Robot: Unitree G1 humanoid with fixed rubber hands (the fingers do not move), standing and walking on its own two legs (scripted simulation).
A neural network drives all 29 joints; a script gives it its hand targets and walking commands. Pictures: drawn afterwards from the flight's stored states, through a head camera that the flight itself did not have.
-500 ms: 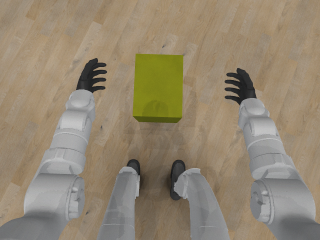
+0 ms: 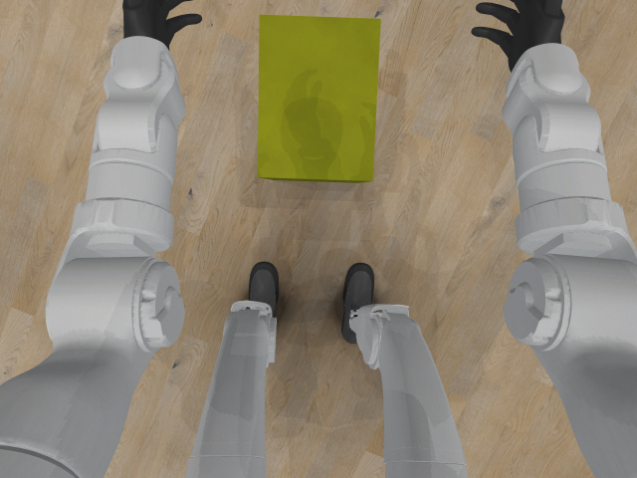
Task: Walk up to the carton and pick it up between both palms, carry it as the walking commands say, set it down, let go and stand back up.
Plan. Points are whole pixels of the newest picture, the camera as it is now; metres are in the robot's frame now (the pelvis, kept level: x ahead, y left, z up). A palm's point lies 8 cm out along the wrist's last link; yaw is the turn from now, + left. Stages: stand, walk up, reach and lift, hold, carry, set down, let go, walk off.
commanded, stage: reach and lift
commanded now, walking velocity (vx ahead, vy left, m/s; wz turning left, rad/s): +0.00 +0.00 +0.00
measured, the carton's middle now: (317, 113) +0.55 +0.03 -0.55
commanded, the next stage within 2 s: none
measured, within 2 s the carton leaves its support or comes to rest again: neither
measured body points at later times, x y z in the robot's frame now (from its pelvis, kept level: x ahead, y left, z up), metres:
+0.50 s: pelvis -0.04 +0.02 -0.09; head +0.35 +0.01 +0.11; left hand +0.53 +0.17 -0.29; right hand +0.54 -0.20 -0.28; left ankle +0.06 +0.15 -0.64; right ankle +0.07 -0.08 -0.64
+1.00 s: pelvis -0.07 +0.01 -0.23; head +0.32 -0.01 -0.02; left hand +0.53 +0.18 -0.40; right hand +0.52 -0.20 -0.40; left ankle +0.06 +0.15 -0.64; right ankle +0.06 -0.08 -0.64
